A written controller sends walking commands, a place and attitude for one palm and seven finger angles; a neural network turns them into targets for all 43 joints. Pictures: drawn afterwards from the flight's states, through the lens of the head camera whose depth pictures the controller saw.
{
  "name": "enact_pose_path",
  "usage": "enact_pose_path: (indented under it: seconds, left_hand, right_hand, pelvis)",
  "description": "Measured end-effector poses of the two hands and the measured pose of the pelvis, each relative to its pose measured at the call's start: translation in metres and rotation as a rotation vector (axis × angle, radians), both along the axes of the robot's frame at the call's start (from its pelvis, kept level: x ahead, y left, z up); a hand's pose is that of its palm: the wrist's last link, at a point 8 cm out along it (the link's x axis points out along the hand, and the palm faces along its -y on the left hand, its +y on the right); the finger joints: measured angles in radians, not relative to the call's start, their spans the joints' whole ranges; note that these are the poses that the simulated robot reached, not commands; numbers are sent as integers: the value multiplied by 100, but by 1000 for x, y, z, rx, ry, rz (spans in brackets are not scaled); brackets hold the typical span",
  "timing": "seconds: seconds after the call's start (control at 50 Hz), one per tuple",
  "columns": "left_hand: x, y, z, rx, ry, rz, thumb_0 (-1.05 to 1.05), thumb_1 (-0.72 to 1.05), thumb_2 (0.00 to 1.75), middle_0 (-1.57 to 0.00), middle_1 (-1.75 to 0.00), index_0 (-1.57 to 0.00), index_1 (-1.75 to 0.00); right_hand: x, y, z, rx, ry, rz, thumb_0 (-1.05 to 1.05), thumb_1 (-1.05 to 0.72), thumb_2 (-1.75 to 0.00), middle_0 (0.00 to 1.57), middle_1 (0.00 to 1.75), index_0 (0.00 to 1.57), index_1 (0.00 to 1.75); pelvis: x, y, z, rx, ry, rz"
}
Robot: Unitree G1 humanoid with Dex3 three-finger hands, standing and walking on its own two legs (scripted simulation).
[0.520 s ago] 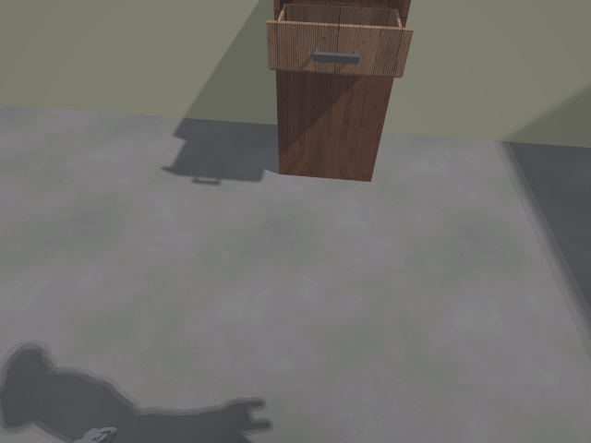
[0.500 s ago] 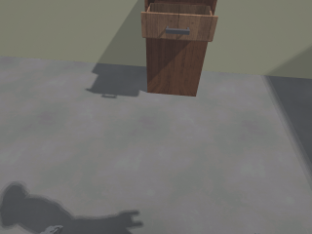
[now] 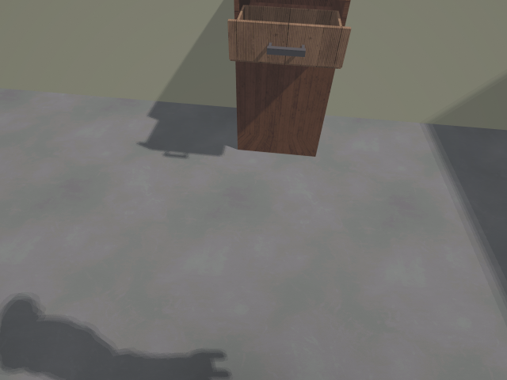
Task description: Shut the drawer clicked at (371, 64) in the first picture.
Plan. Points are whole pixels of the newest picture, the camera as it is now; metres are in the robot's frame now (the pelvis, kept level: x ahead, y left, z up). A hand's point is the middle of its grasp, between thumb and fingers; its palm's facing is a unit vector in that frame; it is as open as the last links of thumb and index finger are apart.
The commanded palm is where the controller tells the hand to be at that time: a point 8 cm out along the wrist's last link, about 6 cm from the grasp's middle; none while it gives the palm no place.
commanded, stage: stand and wait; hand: left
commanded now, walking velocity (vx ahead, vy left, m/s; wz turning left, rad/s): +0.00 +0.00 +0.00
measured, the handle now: (286, 48) +1.18 -0.05 +0.01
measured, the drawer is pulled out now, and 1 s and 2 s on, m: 0.30 0.30 0.30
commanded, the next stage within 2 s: look at it before walking up in 0.30 s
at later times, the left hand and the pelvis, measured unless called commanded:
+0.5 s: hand out of the picture +0.08 +0.24 -0.15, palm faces -0.03 -0.94 -0.34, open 7.4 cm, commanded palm none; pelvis -0.01 -0.01 +0.00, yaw +0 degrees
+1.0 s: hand out of the picture +0.07 +0.24 -0.15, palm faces -0.02 -0.94 -0.34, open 7.4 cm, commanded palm none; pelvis +0.00 -0.01 +0.00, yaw +0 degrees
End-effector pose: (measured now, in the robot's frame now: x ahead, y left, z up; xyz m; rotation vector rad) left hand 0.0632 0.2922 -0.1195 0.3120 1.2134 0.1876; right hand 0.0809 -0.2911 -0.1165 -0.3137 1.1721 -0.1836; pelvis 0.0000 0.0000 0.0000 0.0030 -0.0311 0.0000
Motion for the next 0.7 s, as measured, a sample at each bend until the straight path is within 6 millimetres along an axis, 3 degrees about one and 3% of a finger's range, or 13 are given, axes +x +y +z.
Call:
enact_pose_path:
  seconds: [0.24, 0.7]
  left_hand:
    - [-5, 0, 3, 12, 15, -1, 1, 91, 90, -20, -30, -20, -30]
    - [8, -10, 4, -2, -21, -10, 0, 91, 90, -20, -30, -20, -30]
  right_hand:
    - [-24, -6, -4, 4, 53, -23, 1, -91, -90, 20, 30, 20, 30]
    - [-8, -8, 0, 7, 15, -9, 0, -91, -90, 20, 30, 20, 30]
  pelvis:
    - [-5, -4, 1, 1, 0, -2]
    - [-3, -8, 3, 1, 2, -1]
